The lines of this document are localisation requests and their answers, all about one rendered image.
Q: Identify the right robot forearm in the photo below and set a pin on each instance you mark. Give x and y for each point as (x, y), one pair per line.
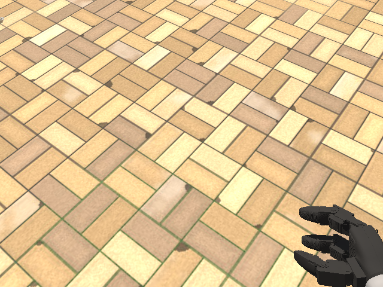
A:
(376, 281)

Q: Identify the robot right hand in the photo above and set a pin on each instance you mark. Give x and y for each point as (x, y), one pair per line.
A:
(357, 260)

